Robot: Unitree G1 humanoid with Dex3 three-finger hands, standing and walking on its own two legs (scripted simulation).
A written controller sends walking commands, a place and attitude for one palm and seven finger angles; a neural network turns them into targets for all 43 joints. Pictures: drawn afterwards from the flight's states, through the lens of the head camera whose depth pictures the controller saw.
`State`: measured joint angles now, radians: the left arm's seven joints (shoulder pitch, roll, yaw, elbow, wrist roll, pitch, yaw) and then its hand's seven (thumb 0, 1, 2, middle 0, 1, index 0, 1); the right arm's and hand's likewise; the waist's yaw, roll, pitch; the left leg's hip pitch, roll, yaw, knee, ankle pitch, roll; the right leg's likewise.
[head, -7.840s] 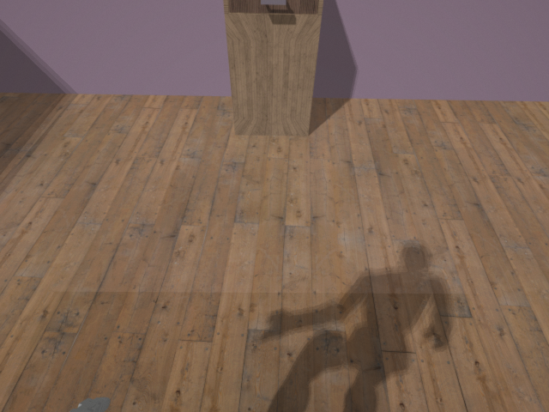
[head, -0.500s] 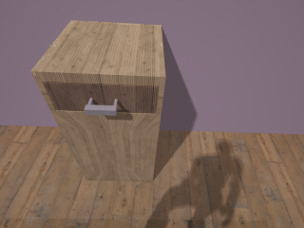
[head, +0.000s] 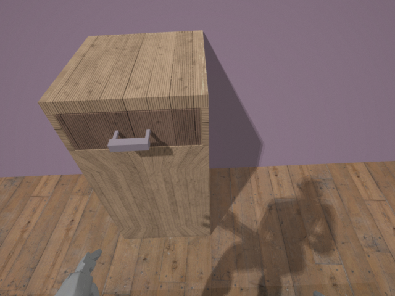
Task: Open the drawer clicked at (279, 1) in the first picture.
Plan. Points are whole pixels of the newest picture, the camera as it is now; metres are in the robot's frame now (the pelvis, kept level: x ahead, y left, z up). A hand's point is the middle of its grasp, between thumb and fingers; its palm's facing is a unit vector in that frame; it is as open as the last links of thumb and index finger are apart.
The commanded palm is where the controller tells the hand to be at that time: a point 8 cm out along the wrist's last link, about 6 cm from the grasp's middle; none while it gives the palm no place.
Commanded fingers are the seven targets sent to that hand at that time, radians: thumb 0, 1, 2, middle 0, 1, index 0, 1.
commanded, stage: raise the hand with hooked fingers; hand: left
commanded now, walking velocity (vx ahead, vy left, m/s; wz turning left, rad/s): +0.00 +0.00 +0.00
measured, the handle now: (130, 138) +0.53 +0.22 +0.01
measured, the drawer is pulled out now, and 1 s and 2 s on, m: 0.00 0.00 0.00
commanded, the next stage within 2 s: move the hooked fingers above the handle in 1.70 s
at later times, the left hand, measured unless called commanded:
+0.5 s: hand (108, 247) +0.22 +0.20 +0.00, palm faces +0.03 -0.10 -0.99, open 10.3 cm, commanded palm +0.20 +0.19 +0.05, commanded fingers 0.00 0.06 0.54 -0.26 -0.84 -0.26 -0.84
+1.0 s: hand (108, 190) +0.31 +0.20 +0.07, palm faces +0.10 -0.11 -0.99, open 13.1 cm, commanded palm +0.29 +0.20 +0.13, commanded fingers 0.00 -0.50 0.30 -0.30 -1.20 -0.30 -1.20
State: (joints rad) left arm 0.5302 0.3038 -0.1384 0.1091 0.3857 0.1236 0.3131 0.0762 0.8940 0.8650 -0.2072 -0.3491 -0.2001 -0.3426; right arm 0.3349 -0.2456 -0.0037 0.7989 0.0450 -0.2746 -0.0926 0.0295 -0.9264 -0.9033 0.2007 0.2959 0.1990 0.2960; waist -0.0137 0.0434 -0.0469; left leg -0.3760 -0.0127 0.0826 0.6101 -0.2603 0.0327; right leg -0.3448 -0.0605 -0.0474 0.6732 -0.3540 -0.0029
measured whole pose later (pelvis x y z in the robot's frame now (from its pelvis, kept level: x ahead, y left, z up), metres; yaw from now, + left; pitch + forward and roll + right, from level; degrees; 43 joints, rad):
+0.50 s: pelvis +0.02 -0.05 -0.02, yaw +1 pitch +6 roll +2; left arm 0.30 0.35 -0.07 0.02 1.00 0.05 0.36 0.01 0.27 0.63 -0.27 -0.70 -0.26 -0.70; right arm 0.04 -0.20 0.01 0.57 -0.06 0.07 0.01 0.01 -0.90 -0.90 0.20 0.30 0.20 0.30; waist 0.11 0.04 -0.08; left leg -0.51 0.04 0.03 0.75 -0.34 -0.02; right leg -0.47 0.00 -0.07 0.81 -0.44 -0.07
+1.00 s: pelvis +0.04 -0.02 +0.00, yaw -3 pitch +4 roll +2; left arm 0.15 0.40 -0.07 -0.07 0.95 0.14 0.22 0.00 -0.30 0.38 -0.31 -1.08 -0.30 -1.07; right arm 0.10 -0.27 -0.04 0.63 -0.01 0.10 -0.03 0.01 -0.90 -0.90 0.20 0.30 0.20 0.30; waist 0.07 0.06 -0.06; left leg -0.35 -0.01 0.02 0.59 -0.31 -0.01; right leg -0.33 -0.01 0.00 0.65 -0.39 -0.02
